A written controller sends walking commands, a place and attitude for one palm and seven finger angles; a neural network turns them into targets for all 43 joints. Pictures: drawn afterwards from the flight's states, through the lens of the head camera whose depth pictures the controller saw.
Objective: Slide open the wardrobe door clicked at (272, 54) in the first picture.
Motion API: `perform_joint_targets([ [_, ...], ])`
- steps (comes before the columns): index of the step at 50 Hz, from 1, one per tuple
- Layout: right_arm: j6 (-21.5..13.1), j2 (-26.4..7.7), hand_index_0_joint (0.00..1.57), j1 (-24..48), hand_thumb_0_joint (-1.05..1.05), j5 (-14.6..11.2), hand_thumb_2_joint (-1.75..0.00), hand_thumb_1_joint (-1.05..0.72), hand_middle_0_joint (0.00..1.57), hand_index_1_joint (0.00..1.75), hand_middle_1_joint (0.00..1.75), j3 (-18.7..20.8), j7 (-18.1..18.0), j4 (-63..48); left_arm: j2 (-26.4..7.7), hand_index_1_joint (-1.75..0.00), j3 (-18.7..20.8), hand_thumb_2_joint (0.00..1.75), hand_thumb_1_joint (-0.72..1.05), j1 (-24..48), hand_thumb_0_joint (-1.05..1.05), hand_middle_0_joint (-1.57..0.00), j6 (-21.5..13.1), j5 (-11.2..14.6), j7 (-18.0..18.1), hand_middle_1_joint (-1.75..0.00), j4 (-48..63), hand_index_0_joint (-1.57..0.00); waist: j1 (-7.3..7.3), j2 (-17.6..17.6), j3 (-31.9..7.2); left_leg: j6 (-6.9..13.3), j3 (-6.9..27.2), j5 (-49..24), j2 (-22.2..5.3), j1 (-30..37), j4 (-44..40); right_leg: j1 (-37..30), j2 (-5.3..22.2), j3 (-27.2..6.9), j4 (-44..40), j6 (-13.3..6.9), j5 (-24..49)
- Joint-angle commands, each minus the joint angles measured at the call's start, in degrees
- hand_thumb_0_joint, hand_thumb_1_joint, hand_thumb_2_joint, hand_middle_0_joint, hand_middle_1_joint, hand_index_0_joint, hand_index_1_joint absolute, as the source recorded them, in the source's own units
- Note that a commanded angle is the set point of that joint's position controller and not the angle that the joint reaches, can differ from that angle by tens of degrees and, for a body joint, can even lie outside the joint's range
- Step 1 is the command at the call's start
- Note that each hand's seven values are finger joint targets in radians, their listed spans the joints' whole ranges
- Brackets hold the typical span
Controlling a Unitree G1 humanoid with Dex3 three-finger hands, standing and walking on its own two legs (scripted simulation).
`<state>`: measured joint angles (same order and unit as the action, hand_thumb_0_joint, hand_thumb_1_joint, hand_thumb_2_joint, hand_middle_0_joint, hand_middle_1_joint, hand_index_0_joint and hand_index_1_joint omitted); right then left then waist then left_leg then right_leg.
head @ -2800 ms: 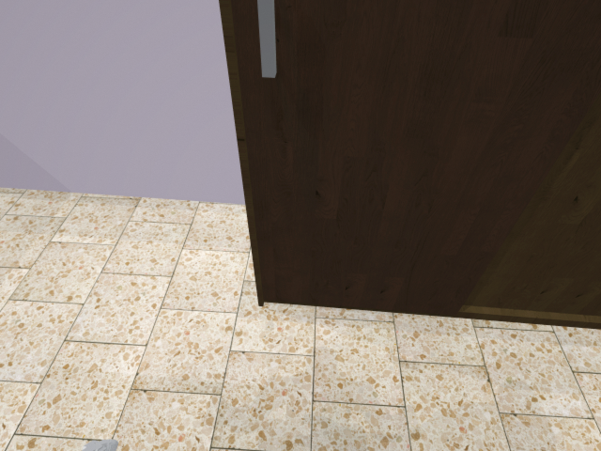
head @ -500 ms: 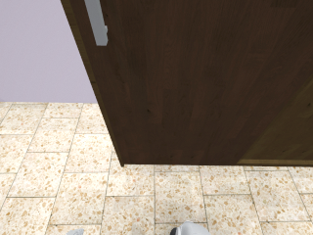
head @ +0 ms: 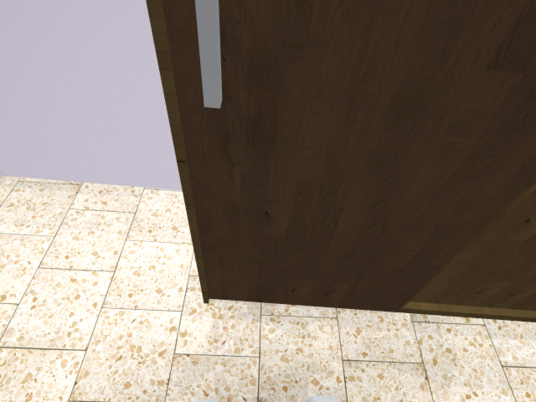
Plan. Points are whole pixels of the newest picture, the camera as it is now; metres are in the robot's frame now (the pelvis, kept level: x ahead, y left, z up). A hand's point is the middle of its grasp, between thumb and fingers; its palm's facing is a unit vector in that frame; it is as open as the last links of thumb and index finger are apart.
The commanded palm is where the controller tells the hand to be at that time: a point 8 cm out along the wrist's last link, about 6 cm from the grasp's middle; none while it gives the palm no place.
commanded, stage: come to a stop and stand still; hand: left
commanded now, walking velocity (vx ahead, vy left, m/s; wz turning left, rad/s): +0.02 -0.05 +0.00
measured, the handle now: (212, 30) +0.52 +0.14 +0.28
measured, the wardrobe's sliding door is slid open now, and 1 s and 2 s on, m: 0.00 0.00 0.00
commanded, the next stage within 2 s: look again from close up in 1.30 s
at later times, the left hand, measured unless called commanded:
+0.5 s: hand out of the picture -0.07 +0.11 -0.17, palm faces +0.04 -0.99 -0.15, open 7.3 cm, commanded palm none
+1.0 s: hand out of the picture -0.09 +0.14 -0.17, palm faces +0.05 -0.99 -0.16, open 7.3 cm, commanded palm none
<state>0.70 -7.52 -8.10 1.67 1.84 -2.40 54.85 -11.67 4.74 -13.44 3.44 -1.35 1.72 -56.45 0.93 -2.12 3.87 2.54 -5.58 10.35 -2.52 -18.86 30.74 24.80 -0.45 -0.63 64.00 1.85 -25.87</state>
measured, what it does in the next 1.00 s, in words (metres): steps on the spot: right foot, then left foot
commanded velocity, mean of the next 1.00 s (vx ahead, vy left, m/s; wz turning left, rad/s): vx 0.00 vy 0.00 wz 0.00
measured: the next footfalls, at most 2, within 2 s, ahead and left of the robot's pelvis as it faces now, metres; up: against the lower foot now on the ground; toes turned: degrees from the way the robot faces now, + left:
right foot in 0.18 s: -0.02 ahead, -0.16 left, +0.00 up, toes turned -3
left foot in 0.38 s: +0.03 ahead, +0.10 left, +0.00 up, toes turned +5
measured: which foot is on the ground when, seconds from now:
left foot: down 0.00-0.22, up 0.24-0.36, down 0.38-1.00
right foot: up 0.00-0.16, down 0.18-1.00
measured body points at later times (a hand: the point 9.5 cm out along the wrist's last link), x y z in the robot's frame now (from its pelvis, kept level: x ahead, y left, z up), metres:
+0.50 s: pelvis -0.06 -0.04 +0.00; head -0.06 -0.04 +0.45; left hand -0.07 +0.16 -0.16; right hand -0.10 -0.27 -0.16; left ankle -0.01 +0.10 -0.73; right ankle -0.06 -0.15 -0.73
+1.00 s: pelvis -0.07 -0.02 +0.01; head -0.07 -0.02 +0.46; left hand -0.10 +0.19 -0.16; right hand -0.08 -0.23 -0.16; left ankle -0.01 +0.10 -0.73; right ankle -0.06 -0.15 -0.73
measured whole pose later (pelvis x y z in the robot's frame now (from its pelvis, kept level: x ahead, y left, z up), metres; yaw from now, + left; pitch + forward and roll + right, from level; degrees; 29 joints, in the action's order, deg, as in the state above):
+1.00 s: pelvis -0.07 -0.02 +0.01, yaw +0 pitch -2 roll +0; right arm 0.4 -6.0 -17.7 1.1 1.4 -1.8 64.4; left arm -7.0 1.6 -19.2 0.5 -1.2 1.8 -64.3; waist 0.1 0.0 1.4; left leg -0.4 -1.3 8.5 -1.7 -16.0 25.9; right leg 11.2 1.8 2.3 26.4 1.1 -13.8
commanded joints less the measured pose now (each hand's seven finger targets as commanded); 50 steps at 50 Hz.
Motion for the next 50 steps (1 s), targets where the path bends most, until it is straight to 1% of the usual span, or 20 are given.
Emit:
perform_joint_targets([
  [1, -0.50, -10.62, 0.20, -5.72, 0.00, -0.26, -0.90, -0.90, 0.20, 0.30, 0.30, 2.90, -0.44, -1.20, -1.87, -0.30, -0.29, 0.90, 0.90, -3.42, 0.00, -0.20, -0.40, 0.01, -0.18, -0.30, 3.06, -0.20, -2.59, 10.64, -6.37, 8.13, 14.49, -11.55, -15.05, 10.01, -13.47, -0.21, 1.98, 0.30, -9.74, 0.72, -3.12],
  [4, 0.12, -11.62, 0.20, -6.27, 0.00, -0.14, -0.90, -0.90, 0.20, 0.30, 0.30, 3.52, 0.19, -0.20, -0.44, -0.30, -1.33, 0.90, 0.90, -4.86, 0.00, -0.20, -0.83, 0.00, -0.37, -0.30, 2.06, -0.20, -3.26, 12.09, -6.71, 6.81, 15.24, 0.50, -13.95, 9.68, -15.73, -5.51, 1.78, 3.07, -22.47, -0.10, -3.58],
  [5, 0.09, -11.20, 0.20, -6.67, 0.00, -0.20, -0.90, -0.90, 0.20, 0.30, 0.30, 3.59, 0.46, 0.30, -0.45, -0.30, -1.43, 0.90, 0.90, -5.61, 0.00, -0.20, -1.24, 0.00, -0.29, -0.30, 1.58, -0.20, -2.83, 12.51, -5.60, 6.27, 15.34, 0.96, -13.37, 7.74, -15.52, -8.10, 1.55, 3.30, -28.05, -0.56, -1.89],
  [7, 0.56, -11.05, 0.20, -5.15, 0.00, -0.52, -0.90, -0.90, 0.20, 0.30, 0.30, 3.68, 0.83, 0.27, -0.50, -0.30, -1.48, 0.90, 0.90, -11.93, 0.00, -0.20, -1.49, 0.12, -0.19, -0.30, -1.10, -0.20, -0.30, 10.09, -5.88, 2.19, 11.28, 9.72, -9.64, 2.71, -15.42, -17.13, 0.69, 5.92, -40.12, -1.36, 7.39],
  [8, 0.78, -9.20, 0.20, -5.10, 0.00, -0.86, -0.90, -0.90, 0.20, 0.30, 0.30, 3.52, 1.08, 0.20, -2.05, -0.30, -1.40, 0.90, 0.90, -13.40, 0.00, -0.20, -1.67, -0.15, 0.05, -0.30, -1.84, -0.20, -0.13, 6.26, -4.00, -0.68, 8.54, 14.17, -6.23, -0.70, -12.72, -18.88, 3.10, 2.97, -45.57, -2.43, 8.13],
  [9, 1.09, -6.20, 0.20, -5.04, 0.00, -1.25, -0.90, -0.90, 0.20, 0.30, 0.30, 3.01, 1.26, -0.21, -4.65, -0.30, -1.26, 0.90, 0.90, -12.46, 0.00, -0.20, -2.13, -0.48, 0.34, -0.30, -1.56, -0.20, -0.85, -1.24, -2.20, -3.43, 4.82, 14.46, -1.99, -2.45, -5.67, -14.32, 10.80, -7.73, -50.46, -5.70, 0.72],
  [10, 1.28, -3.93, 0.20, -4.34, 0.00, -1.18, -0.90, -0.90, 0.20, 0.30, 0.30, 2.07, 1.81, -0.69, -7.36, -0.30, -1.22, 0.90, 0.90, -8.85, 0.00, -0.20, -2.40, -0.35, 0.47, -0.30, -0.45, -0.20, -1.71, -5.90, 0.45, -4.39, 2.74, 12.04, 0.07, -0.01, -0.90, -5.57, 16.97, -12.59, -55.28, -8.37, -5.97],
  [11, 1.63, -4.38, 0.20, -2.54, 0.00, -0.66, -0.90, -0.90, 0.20, 0.30, 0.30, 1.96, 1.81, -0.41, -7.17, -0.30, -1.15, 0.90, 0.90, -4.83, 0.00, -0.20, -3.07, -0.09, 0.67, -0.30, 0.22, -0.20, -1.01, -13.46, 2.88, -3.64, 3.95, 9.82, -0.58, 1.23, 4.09, 0.24, 16.49, -14.40, -57.20, -8.99, -7.48],
  [12, 1.72, -4.77, 0.20, -3.45, 0.00, -0.64, -0.90, -0.90, 0.20, 0.30, 0.30, 2.09, 1.72, 0.68, -5.87, -0.30, -1.42, 0.90, 0.90, -2.37, 0.00, -0.20, -3.12, 0.01, 0.80, -0.30, 0.28, -0.20, -1.66, -13.66, 4.21, -3.13, 5.24, 8.94, -0.84, 2.12, 7.48, 1.93, 15.51, -12.40, -56.98, -9.09, -6.41],
  [15, 0.76, -4.07, 0.20, -9.22, 0.00, -0.84, -0.90, -0.90, 0.20, 0.30, 0.30, 1.37, 1.66, 4.53, -3.86, -0.30, -2.04, 0.90, 0.90, -1.34, 0.00, -0.20, -3.58, 0.25, 0.59, -0.30, -0.73, -0.20, -3.61, -5.68, 2.44, -3.10, 4.45, 4.20, -1.00, 5.20, 4.70, -1.49, 11.22, -5.63, -50.76, -7.40, 2.65],
  [18, -0.48, -4.56, 0.20, -11.10, 0.00, -0.83, -0.90, -0.90, 0.20, 0.30, 0.30, 0.32, 0.82, 6.58, -2.08, -0.30, -2.80, 0.90, 0.90, -5.79, 0.00, -0.20, -3.83, 0.86, 0.33, -0.30, -3.33, -0.20, -2.07, 0.64, 3.42, -2.80, 7.41, -3.18, -2.96, 7.26, -6.48, -3.94, 7.20, -3.22, -46.09, -4.13, 5.78],
  [20, -0.91, -5.49, 0.20, -11.12, 0.00, -0.83, -0.90, -0.90, 0.20, 0.30, 0.30, 0.03, 0.16, 7.39, -1.39, -0.30, -2.82, 0.90, 0.90, -7.90, 0.00, -0.20, -4.17, 0.90, 0.18, -0.30, -4.56, -0.20, -0.71, -2.21, 3.74, -2.78, 7.62, -5.64, -4.23, 6.90, -7.26, -7.04, 5.82, -2.85, -46.53, -3.35, 11.51],
  [21, -1.12, -5.38, 0.20, -11.23, 0.00, -0.89, -0.90, -0.90, 0.20, 0.30, 0.30, -0.12, 0.22, 8.33, -1.45, -0.30, -2.74, 0.90, 0.90, -7.39, 0.00, -0.20, -3.83, 1.04, 0.26, -0.30, -5.49, -0.20, -0.82, 4.21, 1.07, -2.84, 7.90, -5.86, -3.72, 6.83, -8.16, -9.77, 6.51, -2.04, -45.20, -3.11, 12.23],
  [22, -1.03, -5.04, 0.20, -11.19, 0.00, -0.95, -0.90, -0.90, 0.20, 0.30, 0.30, -0.21, 0.29, 8.70, -2.14, -0.30, -2.60, 0.90, 0.90, -7.03, 0.00, -0.20, -3.62, 1.15, 0.34, -0.30, -5.56, -0.20, -0.62, 5.25, 0.61, -2.93, 8.00, -3.07, -3.62, 5.75, -9.03, -11.32, 6.13, -2.10, -45.18, -2.90, 10.46],
  [25, -0.63, -4.76, 0.20, -11.81, 0.00, -0.84, -0.90, -0.90, 0.20, 0.30, 0.30, -0.15, 0.32, 9.16, -1.96, -0.30, -2.65, 0.90, 0.90, -6.78, 0.00, -0.20, -3.40, 1.01, 0.36, -0.30, -6.25, -0.20, -0.57, 2.20, 2.32, -3.24, 7.39, 2.61, -2.72, 4.36, -9.61, -10.56, 6.07, -3.10, -47.30, -3.07, 4.55],
  [29, -0.02, -3.82, 0.20, -13.77, 0.00, -0.45, -0.90, -0.90, 0.20, 0.30, 0.30, 0.16, 0.48, 9.48, -1.51, -0.30, -2.32, 0.90, 0.90, -6.74, 0.00, -0.20, -3.08, 0.78, 0.26, -0.30, -6.06, -0.20, -1.17, 0.46, 4.42, -3.20, 6.65, 7.66, -1.63, 3.37, -8.43, -5.80, 6.48, -3.95, -49.20, -3.43, -4.18],
  [32, 0.02, -3.34, 0.20, -15.17, 0.00, -0.35, -0.90, -0.90, 0.20, 0.30, 0.30, 0.26, 0.52, 9.55, -1.24, -0.30, -2.15, 0.90, 0.90, -6.59, 0.00, -0.20, -3.02, 0.64, 0.29, -0.30, -5.66, -0.20, -1.54, 0.81, 4.49, -2.92, 7.15, 9.32, -1.69, 2.63, -8.38, -4.58, 6.21, -3.99, -48.84, -3.57, -5.59],
  [35, -0.38, -3.41, 0.20, -15.42, 0.00, -0.36, -0.90, -0.90, 0.20, 0.30, 0.30, 0.29, 0.41, 9.32, -0.55, -0.30, -2.12, 0.90, 0.90, -7.38, 0.00, -0.20, -3.05, 0.58, 0.28, -0.30, -5.68, -0.20, -1.24, 3.27, 3.64, -2.51, 8.51, 10.71, -2.39, 1.63, -10.20, -5.95, 5.37, -3.08, -46.86, -3.43, -2.31],
  [42, -0.94, -4.07, 0.20, -14.23, 0.00, -0.60, -0.90, -0.90, 0.20, 0.30, 0.30, 0.55, 0.30, 8.49, 0.44, -0.30, -2.34, 0.90, 0.90, -9.60, 0.00, -0.20, -3.23, 0.31, 0.27, -0.30, -6.16, -0.20, -0.58, 4.08, 2.98, -1.79, 11.11, 13.66, -3.40, 0.15, -13.66, -8.34, 4.53, -1.28, -44.14, -2.65, 3.74],
  [50, -1.35, -4.81, 0.20, -12.36, 0.00, -1.01, -0.90, -0.90, 0.20, 0.30, 0.30, 0.52, 0.43, 8.02, -0.11, -0.30, -2.85, 0.90, 0.90, -9.89, 0.00, -0.20, -3.91, 0.24, 0.38, -0.30, -6.43, -0.20, -0.90, 2.45, 1.40, -1.91, 9.96, 6.96, -3.33, 4.52, -12.25, -8.14, 5.43, -1.61, -45.04, -2.41, 7.82],
])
